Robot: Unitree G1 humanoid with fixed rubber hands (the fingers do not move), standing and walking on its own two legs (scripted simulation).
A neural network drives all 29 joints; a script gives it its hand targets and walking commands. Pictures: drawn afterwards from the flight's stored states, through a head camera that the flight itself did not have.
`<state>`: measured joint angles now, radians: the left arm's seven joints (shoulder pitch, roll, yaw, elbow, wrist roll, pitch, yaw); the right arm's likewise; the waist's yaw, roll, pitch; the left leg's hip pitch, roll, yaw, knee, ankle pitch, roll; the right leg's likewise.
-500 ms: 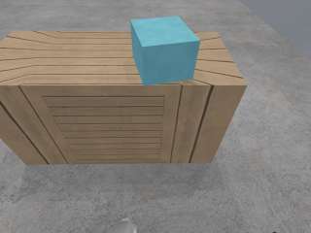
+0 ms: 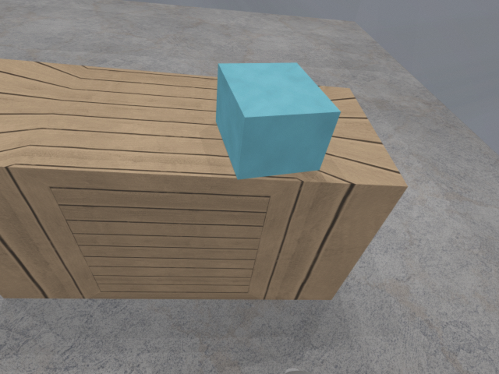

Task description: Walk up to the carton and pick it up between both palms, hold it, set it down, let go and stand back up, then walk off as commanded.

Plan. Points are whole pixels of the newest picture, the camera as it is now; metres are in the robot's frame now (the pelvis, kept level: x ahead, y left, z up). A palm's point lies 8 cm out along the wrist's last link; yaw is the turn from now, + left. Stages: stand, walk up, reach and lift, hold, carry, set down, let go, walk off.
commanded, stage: walk up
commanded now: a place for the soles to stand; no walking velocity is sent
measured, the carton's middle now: (269, 117) +0.78 -0.05 +0.02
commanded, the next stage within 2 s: none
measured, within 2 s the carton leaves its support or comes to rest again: neither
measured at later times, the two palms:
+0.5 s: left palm (116, 346) +0.21 +0.22 -0.08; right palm out of the picture +0.17 -0.41 -0.12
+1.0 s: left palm (86, 306) +0.29 +0.30 -0.13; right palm (413, 323) +0.27 -0.33 -0.09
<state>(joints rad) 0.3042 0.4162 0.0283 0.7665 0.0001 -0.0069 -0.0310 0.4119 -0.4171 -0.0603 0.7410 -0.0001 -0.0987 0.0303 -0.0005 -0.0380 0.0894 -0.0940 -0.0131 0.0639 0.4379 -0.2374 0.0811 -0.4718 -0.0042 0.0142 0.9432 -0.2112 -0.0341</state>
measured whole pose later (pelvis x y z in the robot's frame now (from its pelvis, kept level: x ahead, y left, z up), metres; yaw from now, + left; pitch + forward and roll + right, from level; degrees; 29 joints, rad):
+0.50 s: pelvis +0.12 -0.10 -0.01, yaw -1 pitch -6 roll +2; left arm 0.29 0.41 0.03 0.77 0.00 -0.09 -0.02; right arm 0.37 -0.42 -0.06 0.74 0.00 -0.04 0.03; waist 0.00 0.01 0.11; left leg -0.35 0.01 0.04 1.07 -0.42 0.04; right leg -0.25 -0.01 -0.01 0.58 -0.22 -0.04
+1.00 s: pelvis +0.22 +0.00 -0.02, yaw +1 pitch -4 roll -3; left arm 0.29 0.41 0.03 0.77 0.00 -0.06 0.00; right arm 0.36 -0.42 -0.07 0.74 0.00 -0.04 0.06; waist 0.00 0.00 0.11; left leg -0.36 -0.01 0.03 0.66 -0.23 0.07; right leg -0.25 -0.02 -0.01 0.78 -0.41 -0.01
